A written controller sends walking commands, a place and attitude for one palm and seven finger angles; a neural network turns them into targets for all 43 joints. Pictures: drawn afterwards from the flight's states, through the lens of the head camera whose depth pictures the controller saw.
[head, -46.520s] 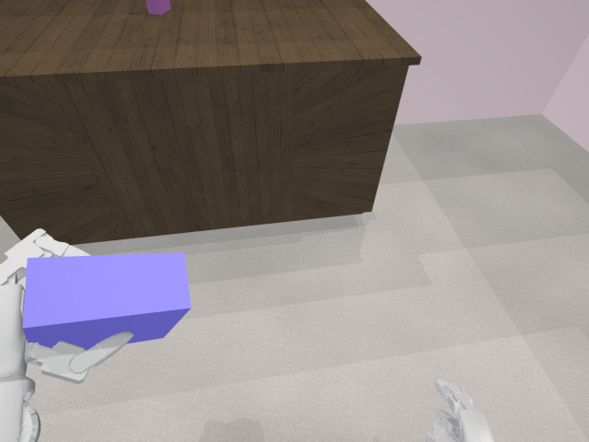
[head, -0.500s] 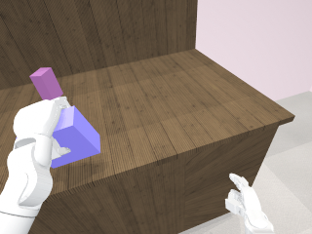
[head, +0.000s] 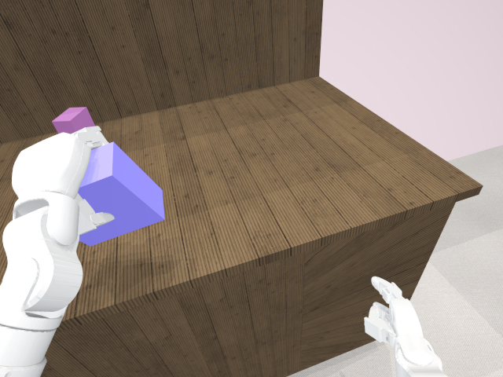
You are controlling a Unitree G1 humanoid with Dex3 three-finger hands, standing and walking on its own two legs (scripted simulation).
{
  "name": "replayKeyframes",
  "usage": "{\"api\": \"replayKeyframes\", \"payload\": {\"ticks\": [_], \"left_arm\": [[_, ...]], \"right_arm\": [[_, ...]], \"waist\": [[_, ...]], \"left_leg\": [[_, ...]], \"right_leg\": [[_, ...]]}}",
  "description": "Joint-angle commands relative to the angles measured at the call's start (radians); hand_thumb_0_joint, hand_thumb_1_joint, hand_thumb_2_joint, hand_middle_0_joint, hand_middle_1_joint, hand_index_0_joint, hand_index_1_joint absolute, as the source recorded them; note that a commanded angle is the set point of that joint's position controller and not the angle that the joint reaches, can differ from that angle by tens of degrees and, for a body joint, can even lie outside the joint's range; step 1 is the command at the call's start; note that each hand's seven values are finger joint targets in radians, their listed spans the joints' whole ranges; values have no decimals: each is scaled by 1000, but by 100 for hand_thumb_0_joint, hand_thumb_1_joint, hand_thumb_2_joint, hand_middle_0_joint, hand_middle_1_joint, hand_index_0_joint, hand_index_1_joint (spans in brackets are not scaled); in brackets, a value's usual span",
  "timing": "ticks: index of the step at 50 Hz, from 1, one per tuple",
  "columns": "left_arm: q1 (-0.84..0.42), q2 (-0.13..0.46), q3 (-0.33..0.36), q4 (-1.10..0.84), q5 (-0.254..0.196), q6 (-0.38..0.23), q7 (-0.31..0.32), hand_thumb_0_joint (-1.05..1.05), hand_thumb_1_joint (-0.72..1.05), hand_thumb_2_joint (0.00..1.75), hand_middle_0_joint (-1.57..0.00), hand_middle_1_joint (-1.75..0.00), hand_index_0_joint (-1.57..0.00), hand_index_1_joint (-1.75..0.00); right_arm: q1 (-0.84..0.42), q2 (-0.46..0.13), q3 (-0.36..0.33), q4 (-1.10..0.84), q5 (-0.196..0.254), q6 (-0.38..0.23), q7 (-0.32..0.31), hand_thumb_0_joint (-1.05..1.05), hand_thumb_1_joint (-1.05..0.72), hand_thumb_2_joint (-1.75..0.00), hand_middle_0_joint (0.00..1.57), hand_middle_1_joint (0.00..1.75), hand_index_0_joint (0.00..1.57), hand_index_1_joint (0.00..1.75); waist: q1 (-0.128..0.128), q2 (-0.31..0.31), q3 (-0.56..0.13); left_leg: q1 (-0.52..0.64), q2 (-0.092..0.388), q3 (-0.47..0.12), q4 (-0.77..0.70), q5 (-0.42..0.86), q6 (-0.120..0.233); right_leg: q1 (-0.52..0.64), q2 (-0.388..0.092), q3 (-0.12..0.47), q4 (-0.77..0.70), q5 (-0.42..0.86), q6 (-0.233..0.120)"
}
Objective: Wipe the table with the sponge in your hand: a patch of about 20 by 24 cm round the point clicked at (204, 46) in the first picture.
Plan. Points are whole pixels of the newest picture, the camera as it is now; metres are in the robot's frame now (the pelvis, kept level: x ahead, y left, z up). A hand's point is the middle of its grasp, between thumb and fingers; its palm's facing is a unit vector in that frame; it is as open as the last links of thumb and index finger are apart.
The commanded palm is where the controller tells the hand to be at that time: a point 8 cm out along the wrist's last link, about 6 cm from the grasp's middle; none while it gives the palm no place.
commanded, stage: lift the sponge slowly off the table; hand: left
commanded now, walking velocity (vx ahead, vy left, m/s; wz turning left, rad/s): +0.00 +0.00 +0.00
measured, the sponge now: (110, 205) +0.28 +0.28 +0.18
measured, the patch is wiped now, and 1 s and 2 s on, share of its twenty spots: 1.00 1.00 1.00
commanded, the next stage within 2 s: bring the sponge back beside the body in 0.14 s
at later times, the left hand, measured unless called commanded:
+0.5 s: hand (81, 198) +0.24 +0.28 +0.23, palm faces +0.36 -0.15 -0.92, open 10.0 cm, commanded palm +0.19 +0.28 +0.29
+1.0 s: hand (71, 216) +0.22 +0.29 +0.21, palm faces +0.35 -0.16 -0.92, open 10.0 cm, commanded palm +0.16 +0.28 +0.28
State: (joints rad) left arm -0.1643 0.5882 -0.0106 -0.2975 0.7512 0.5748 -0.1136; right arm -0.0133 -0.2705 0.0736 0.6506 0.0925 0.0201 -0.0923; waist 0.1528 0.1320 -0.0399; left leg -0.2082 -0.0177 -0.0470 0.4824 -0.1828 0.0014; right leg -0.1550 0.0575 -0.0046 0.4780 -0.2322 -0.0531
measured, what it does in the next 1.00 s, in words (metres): stands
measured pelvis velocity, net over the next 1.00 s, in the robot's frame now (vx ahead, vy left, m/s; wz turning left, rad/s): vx -0.01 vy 0.00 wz -0.01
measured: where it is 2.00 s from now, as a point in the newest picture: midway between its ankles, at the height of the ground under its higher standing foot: outside the picture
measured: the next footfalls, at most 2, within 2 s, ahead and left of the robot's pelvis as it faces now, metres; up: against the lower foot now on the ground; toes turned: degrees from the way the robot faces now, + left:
none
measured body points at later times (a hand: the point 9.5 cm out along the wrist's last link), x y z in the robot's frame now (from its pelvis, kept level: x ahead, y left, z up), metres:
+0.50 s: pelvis +0.00 +0.00 +0.00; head -0.05 -0.05 +0.44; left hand +0.22 +0.28 +0.27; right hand +0.28 -0.19 -0.05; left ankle +0.06 +0.12 -0.74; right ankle +0.02 -0.09 -0.74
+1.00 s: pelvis -0.01 +0.00 +0.00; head -0.06 -0.05 +0.44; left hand +0.19 +0.29 +0.26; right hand +0.27 -0.18 -0.04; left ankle +0.06 +0.12 -0.74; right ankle +0.02 -0.09 -0.74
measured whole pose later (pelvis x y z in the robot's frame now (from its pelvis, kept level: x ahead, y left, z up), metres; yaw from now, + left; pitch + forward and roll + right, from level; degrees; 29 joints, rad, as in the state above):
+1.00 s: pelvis -0.01 +0.00 +0.00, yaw +0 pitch -6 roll -1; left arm 0.02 0.60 0.04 -0.42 0.72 0.57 -0.10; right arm -0.01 -0.26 0.08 0.63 0.08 0.02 -0.10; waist 0.16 0.13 -0.04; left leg -0.21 -0.01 -0.04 0.51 -0.19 0.00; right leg -0.15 0.07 0.00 0.49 -0.23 -0.05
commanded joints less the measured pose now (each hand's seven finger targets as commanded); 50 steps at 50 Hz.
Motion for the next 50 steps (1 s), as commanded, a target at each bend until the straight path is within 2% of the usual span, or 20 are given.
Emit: {"api": "replayKeyframes", "payload": {"ticks": [1,4,5,8,9,10,14,15,17,24,27,29,30,33,34,38,39,42,46,50], "left_arm": [[-360,236,145,-185,29,-11,52,0,10,130,-120,-160,-120,-160],[-318,275,188,-220,25,1,52,0,10,130,-120,-160,-120,-160],[-313,229,153,-216,20,6,49,0,10,130,-120,-160,-120,-160],[-293,260,177,-177,13,16,48,0,10,130,-120,-160,-120,-160],[-302,300,209,-179,16,18,49,0,10,130,-120,-160,-120,-160],[-322,258,170,-186,18,21,46,0,10,130,-120,-160,-120,-160],[-263,278,192,-261,13,21,40,0,10,130,-120,-160,-120,-160],[-275,237,158,-267,8,23,39,0,10,130,-120,-160,-120,-160],[-223,259,183,-241,12,21,40,0,10,130,-120,-160,-120,-160],[-251,312,219,-269,15,3,48,0,10,130,-120,-160,-120,-160],[-248,268,177,-187,23,0,45,0,10,130,-120,-160,-120,-160],[-239,297,203,-257,23,-10,44,0,10,130,-120,-160,-120,-160],[-244,255,171,-278,20,-13,44,0,10,130,-120,-160,-120,-160],[-147,271,203,-281,10,-14,40,0,10,130,-120,-160,-120,-160],[-156,300,228,-293,15,-14,42,0,10,130,-120,-160,-120,-160],[-120,268,214,-288,7,-19,47,0,10,130,-120,-160,-120,-160],[-134,292,231,-314,11,-21,49,0,10,130,-120,-160,-120,-160],[-103,257,211,-279,7,-23,53,0,10,130,-120,-160,-120,-160],[-110,246,203,-276,9,-28,58,0,10,130,-120,-160,-120,-160],[-120,230,186,-356,11,-39,62,0,10,130,-120,-160,-120,-160]], "right_arm": [[-287,-75,-26,-202,-4,-65,0,0,-90,-90,20,30,20,30],[-287,-83,-27,-205,-5,-46,7,0,-90,-90,20,30,20,30],[-296,-72,-19,-221,-3,-44,9,0,-90,-90,20,30,20,30],[-289,-82,-19,-210,-3,-26,9,0,-90,-90,20,30,20,30],[-285,-90,-22,-205,-4,-25,7,0,-90,-90,20,30,20,30],[-298,-80,-16,-219,-1,-25,7,0,-90,-90,20,30,20,30],[-304,-84,-22,-221,-3,-26,11,0,-90,-90,20,30,20,30],[-312,-72,-17,-234,-1,-31,10,0,-90,-90,20,30,20,30],[-302,-82,-23,-220,-5,-31,10,0,-90,-90,20,30,20,30],[-301,-87,-27,-213,-6,-40,-2,0,-90,-90,20,30,20,30],[-294,-84,-26,-204,-7,-48,-9,0,-90,-90,20,30,20,30],[-303,-85,-29,-212,-7,-56,-7,0,-90,-90,20,30,20,30],[-312,-73,-23,-230,-7,-63,-6,0,-90,-90,20,30,20,30],[-304,-79,-27,-219,-13,-56,0,0,-90,-90,20,30,20,30],[-302,-85,-28,-214,-13,-58,0,0,-90,-90,20,30,20,30],[-300,-77,-25,-215,-15,-53,2,0,-90,-90,20,30,20,30],[-305,-81,-26,-217,-15,-58,0,0,-90,-90,20,30,20,30],[-296,-77,-25,-215,-17,-58,-2,0,-90,-90,20,30,20,30],[-295,-72,-25,-214,-14,-64,-5,0,-90,-90,20,30,20,30],[-306,-65,-22,-232,-13,-76,-4,0,-90,-90,20,30,20,30]], "waist": [[-2,-52,-188],[0,-37,-206],[4,-57,-200],[-4,-100,-175],[-5,-68,-172],[-3,-52,-183],[2,-14,-211],[1,-30,-201],[1,-76,-188],[-4,-22,-166],[-8,-68,-132],[-1,-13,-172],[6,-20,-193],[9,-64,-179],[4,-28,-172],[7,-65,-135],[7,-13,-150],[6,-73,-122],[2,-74,-120],[10,-3,-159]], "left_leg": [[82,-8,-41,-70,54,18],[84,-7,-37,-67,77,17],[73,-9,-34,-65,83,17],[66,-5,-29,-59,69,19],[67,-4,-30,-61,57,17],[65,-8,-27,-56,65,17],[85,-10,-29,-50,94,20],[78,-11,-31,-47,94,21],[77,-10,-32,-42,93,23],[79,-10,-36,-44,38,20],[67,-11,-33,-43,11,20],[82,-13,-36,-43,19,19],[77,-16,-36,-35,43,20],[75,-12,-32,-27,68,23],[78,-9,-36,-34,57,20],[65,-9,-33,-37,46,22],[73,-6,-35,-45,29,19],[65,-8,-32,-42,21,21],[64,-7,-35,-49,-2,18],[76,-10,-39,-53,6,19]], "right_leg": [[-19,-26,93,-112,19,-29],[-4,-21,105,-107,44,-32],[-1,-24,92,-101,53,-29],[-24,-24,97,-115,38,-23],[-28,-22,115,-118,24,-28],[-24,-26,103,-111,29,-28],[-5,-25,114,-103,62,-30],[-9,-28,102,-99,62,-29],[-15,-25,106,-105,61,-26],[-42,-28,142,-127,-27,-30],[-66,-30,124,-135,-61,-23],[-43,-30,145,-127,-50,-30],[-25,-37,129,-113,-21,-30],[-24,-35,128,-116,15,-22],[-32,-29,143,-118,-1,-29],[-49,-28,117,-123,-17,-21],[-44,-26,137,-123,-31,-29],[-57,-26,121,-131,-51,-22],[-62,-24,117,-132,-75,-21],[-36,-25,112,-116,-51,-29]]}}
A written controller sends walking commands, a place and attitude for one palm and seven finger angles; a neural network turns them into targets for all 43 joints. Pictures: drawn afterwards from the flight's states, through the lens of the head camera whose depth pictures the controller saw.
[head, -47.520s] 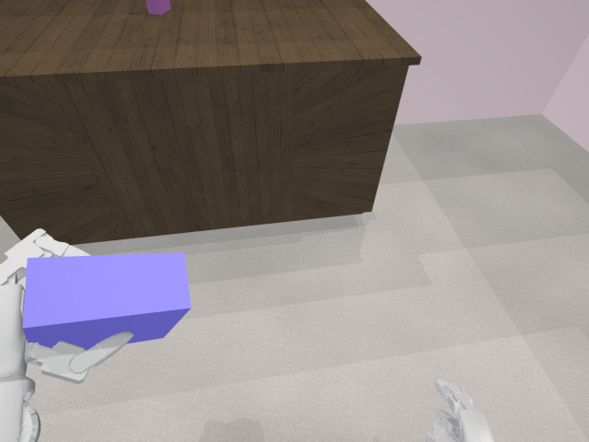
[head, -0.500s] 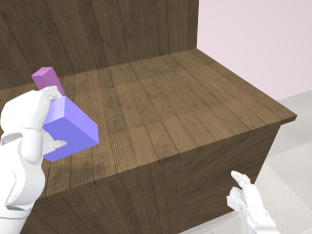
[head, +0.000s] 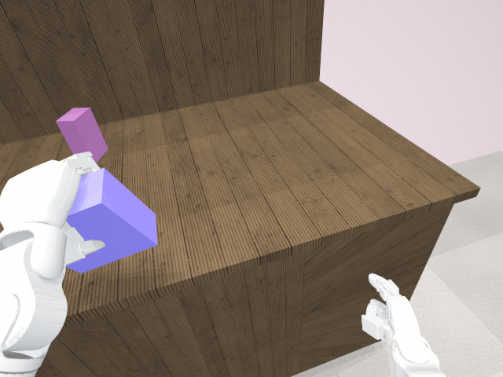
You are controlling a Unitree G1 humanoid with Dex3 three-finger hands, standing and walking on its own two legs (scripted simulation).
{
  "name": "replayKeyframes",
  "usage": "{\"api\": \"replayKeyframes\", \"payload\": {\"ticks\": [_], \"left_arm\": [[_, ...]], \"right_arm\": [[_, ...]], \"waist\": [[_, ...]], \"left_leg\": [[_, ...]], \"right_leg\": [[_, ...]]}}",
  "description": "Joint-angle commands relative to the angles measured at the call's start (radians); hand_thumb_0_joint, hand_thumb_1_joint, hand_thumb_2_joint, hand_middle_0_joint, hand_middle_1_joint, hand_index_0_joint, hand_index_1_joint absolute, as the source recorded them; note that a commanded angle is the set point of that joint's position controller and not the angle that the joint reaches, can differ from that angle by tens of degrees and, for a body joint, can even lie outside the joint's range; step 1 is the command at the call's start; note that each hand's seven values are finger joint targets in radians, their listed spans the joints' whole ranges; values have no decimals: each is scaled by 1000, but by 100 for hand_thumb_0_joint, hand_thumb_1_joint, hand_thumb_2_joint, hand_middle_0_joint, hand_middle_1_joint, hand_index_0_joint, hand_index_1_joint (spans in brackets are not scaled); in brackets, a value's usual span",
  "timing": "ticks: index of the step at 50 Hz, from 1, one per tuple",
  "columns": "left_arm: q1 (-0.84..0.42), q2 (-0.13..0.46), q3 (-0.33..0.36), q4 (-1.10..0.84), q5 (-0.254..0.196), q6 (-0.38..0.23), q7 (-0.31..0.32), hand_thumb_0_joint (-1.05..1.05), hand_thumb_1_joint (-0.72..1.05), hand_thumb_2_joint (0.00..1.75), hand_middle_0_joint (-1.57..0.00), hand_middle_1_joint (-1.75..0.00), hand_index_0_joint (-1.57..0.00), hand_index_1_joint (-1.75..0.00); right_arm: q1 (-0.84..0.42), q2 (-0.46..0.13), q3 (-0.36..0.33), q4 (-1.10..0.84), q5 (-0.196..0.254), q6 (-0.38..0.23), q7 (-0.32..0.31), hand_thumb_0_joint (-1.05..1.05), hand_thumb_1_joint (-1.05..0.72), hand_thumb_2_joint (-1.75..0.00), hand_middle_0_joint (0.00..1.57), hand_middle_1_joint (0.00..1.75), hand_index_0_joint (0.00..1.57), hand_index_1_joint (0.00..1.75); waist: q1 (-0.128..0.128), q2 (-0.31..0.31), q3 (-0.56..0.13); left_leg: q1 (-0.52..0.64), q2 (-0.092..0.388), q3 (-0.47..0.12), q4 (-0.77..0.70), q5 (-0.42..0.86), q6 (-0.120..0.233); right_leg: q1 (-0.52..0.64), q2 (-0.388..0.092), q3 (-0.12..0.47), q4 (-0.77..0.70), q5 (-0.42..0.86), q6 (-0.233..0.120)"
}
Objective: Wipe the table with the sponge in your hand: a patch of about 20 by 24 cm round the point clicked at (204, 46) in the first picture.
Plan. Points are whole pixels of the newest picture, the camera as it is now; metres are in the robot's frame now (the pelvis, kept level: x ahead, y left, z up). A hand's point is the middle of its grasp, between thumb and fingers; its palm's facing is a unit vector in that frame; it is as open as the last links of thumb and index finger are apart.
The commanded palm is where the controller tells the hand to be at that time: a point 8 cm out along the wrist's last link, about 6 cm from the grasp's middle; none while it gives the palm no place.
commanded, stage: bring the sponge back beside the body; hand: left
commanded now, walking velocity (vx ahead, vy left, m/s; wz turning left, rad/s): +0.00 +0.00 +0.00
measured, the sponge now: (101, 231) +0.24 +0.28 +0.16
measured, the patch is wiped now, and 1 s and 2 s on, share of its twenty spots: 1.00 1.00 1.00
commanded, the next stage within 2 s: step back with the hand held close in 0.82 s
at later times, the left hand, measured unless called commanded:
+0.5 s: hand (72, 233) +0.19 +0.28 +0.20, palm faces +0.34 -0.18 -0.92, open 10.0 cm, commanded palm +0.14 +0.28 +0.27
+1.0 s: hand (80, 228) +0.20 +0.27 +0.21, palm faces +0.40 -0.46 -0.80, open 10.0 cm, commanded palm +0.15 +0.28 +0.25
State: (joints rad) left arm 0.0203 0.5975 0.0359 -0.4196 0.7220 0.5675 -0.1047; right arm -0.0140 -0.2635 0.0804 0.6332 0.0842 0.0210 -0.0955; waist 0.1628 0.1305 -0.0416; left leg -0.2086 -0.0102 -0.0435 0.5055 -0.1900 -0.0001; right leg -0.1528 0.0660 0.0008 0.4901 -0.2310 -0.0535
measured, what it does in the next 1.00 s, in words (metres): stands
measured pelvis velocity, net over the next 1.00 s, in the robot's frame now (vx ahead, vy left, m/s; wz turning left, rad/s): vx -0.01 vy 0.00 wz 0.02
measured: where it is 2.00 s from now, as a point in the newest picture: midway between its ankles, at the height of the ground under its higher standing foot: outside the picture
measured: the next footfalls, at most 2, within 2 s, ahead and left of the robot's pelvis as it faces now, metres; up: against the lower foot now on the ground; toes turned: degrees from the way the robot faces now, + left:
left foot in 1.88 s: -0.05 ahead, +0.14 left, +0.00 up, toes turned +6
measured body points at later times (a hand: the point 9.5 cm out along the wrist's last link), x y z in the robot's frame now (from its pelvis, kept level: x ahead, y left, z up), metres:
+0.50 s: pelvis +0.00 +0.00 +0.00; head -0.05 -0.05 +0.44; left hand +0.17 +0.29 +0.25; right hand +0.28 -0.17 -0.04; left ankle +0.06 +0.12 -0.74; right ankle +0.03 -0.09 -0.74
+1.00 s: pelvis -0.01 +0.00 +0.00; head -0.06 -0.04 +0.44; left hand +0.17 +0.29 +0.25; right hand +0.27 -0.18 -0.04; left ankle +0.06 +0.12 -0.73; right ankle +0.03 -0.09 -0.74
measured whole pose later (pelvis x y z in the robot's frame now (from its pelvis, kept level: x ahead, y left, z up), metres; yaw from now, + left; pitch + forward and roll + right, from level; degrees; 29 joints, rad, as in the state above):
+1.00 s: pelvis -0.01 +0.00 +0.00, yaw +1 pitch -6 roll -1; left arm 0.15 0.55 0.16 -0.47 0.37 0.40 -0.04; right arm 0.04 -0.26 0.07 0.57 0.07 0.01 -0.10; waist 0.15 0.12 -0.05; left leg -0.26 -0.01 -0.07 0.57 -0.27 0.02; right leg -0.16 0.07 -0.02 0.48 -0.22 -0.05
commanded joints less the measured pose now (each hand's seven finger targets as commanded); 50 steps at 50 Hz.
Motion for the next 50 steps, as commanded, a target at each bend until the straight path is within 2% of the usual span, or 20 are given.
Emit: {"api": "replayKeyframes", "payload": {"ticks": [1,4,7,9,20,22,24,28,29,32,34,38,40,43,45,46,47,48,49,50], "left_arm": [[-266,211,139,-215,40,-30,55,0,10,130,-120,-160,-120,-160],[-233,258,183,-267,38,-33,61,0,10,130,-120,-160,-120,-160],[-178,229,178,-222,31,-28,65,0,10,130,-120,-160,-120,-160],[-197,263,203,-257,32,-30,66,0,10,130,-120,-160,-120,-160],[-128,205,170,-336,16,-47,73,0,10,130,-120,-160,-120,-160],[-65,206,183,-294,18,-48,78,0,10,130,-120,-160,-120,-160],[-113,258,213,-341,27,-54,84,0,10,130,-120,-160,-120,-160],[-113,228,192,-284,22,-56,87,0,10,130,-120,-160,-120,-160],[-121,246,201,-297,26,-53,84,0,10,130,-120,-160,-120,-160],[-93,200,169,-256,18,-55,79,0,10,130,-120,-160,-120,-160],[-108,229,188,-292,19,-57,76,0,10,130,-120,-160,-120,-160],[-83,220,189,-292,12,-64,77,0,10,130,-120,-160,-120,-160],[-120,222,190,-331,15,-65,78,0,10,130,-120,-160,-120,-160],[-77,232,204,-279,12,-66,79,0,10,130,-120,-160,-120,-160],[-123,224,191,-315,15,-68,79,0,10,130,-120,-160,-120,-160],[-93,226,200,-273,14,-67,82,0,10,130,-120,-160,-120,-160],[-69,129,110,11,36,-41,76,0,10,130,-120,-160,-120,-160],[-275,52,367,-269,-760,-320,132,0,10,130,-120,-160,-120,-160],[-209,186,400,-172,-742,-435,161,0,10,130,-120,-160,-120,-160],[-58,98,394,-187,-767,-497,179,0,10,130,-120,-160,-120,-160]], "right_arm": [[-297,-73,-33,-202,-7,-79,0,0,-90,-90,20,30,20,30],[-295,-83,-36,-203,-10,-77,4,0,-90,-90,20,30,20,30],[-285,-80,-33,-199,-15,-70,6,0,-90,-90,20,30,20,30],[-291,-85,-35,-200,-11,-66,5,0,-90,-90,20,30,20,30],[-296,-70,-30,-225,-10,-80,6,0,-90,-90,20,30,20,30],[-279,-80,-37,-206,-17,-77,5,0,-90,-90,20,30,20,30],[-286,-84,-40,-207,-14,-80,5,0,-90,-90,20,30,20,30],[-277,-82,-40,-198,-16,-79,2,0,-90,-90,20,30,20,30],[-284,-83,-39,-201,-12,-85,1,0,-90,-90,20,30,20,30],[-280,-80,-38,-199,-16,-83,0,0,-90,-90,20,30,20,30],[-287,-81,-38,-204,-11,-87,2,0,-90,-90,20,30,20,30],[-282,-80,-38,-203,-18,-82,2,0,-90,-90,20,30,20,30],[-293,-72,-34,-220,-15,-89,0,0,-90,-90,20,30,20,30],[-278,-83,-39,-202,-19,-78,1,0,-90,-90,20,30,20,30],[-288,-75,-35,-216,-14,-85,0,0,-90,-90,20,30,20,30],[-276,-77,-40,-203,-17,-87,-1,0,-90,-90,20,30,20,30],[-237,-92,-33,-165,-18,-74,-13,0,-90,-90,20,30,20,30],[-46,-65,-40,-358,-15,-70,6,0,-90,-90,20,30,20,30],[11,-52,-8,-288,-46,-82,0,0,-90,-90,20,30,20,30],[95,-51,-30,-254,-57,-81,-6,0,-90,-90,20,30,20,30]], "waist": [[-4,-25,-138],[0,-6,-148],[1,-75,-109],[-2,-14,-111],[4,0,-119],[2,-45,-94],[-2,3,-111],[-1,-44,-92],[-2,2,-93],[-3,-65,-76],[-5,-3,-84],[0,-53,-88],[5,0,-114],[0,-69,-81],[2,11,-101],[-1,-36,-80],[-40,-139,32],[-127,-342,131],[-125,-419,107],[-129,-415,14]], "left_leg": [[81,-15,-42,-78,22,21],[83,-10,-48,-86,11,21],[68,-9,-41,-78,36,22],[73,-7,-43,-86,-2,20],[70,-12,-45,-86,-8,23],[71,-9,-40,-80,1,24],[79,-8,-45,-86,-1,23],[79,-13,-42,-79,12,24],[81,-11,-46,-87,-8,22],[76,-14,-39,-77,-4,24],[76,-13,-42,-83,-25,21],[70,-15,-38,-76,2,24],[71,-17,-37,-72,-2,22],[66,-14,-33,-67,0,23],[69,-18,-33,-71,-11,21],[66,-15,-35,-68,-3,20],[31,-12,-16,-73,-56,16],[-14,-22,-62,99,-231,51],[37,-39,-28,226,-224,51],[32,-29,-28,318,-166,45]], "right_leg": [[-51,-28,100,-131,-47,-24],[-35,-24,119,-130,-45,-29],[-48,-25,102,-138,-29,-23],[-52,-22,129,-144,-62,-28],[-40,-24,97,-133,-60,-23],[-54,-22,101,-142,-60,-20],[-41,-17,122,-136,-53,-27],[-52,-23,106,-150,-54,-20],[-51,-19,126,-149,-66,-27],[-62,-26,106,-158,-72,-18],[-60,-26,133,-160,-87,-23],[-52,-29,106,-155,-67,-16],[-42,-31,118,-147,-69,-22],[-62,-32,118,-162,-85,-15],[-52,-31,122,-154,-86,-22],[-63,-28,122,-155,-85,-20],[-133,-23,95,-178,-136,-13],[-361,-105,200,-315,-230,10],[-438,-148,250,-355,-363,-31],[-398,-210,254,-315,-219,-61]]}}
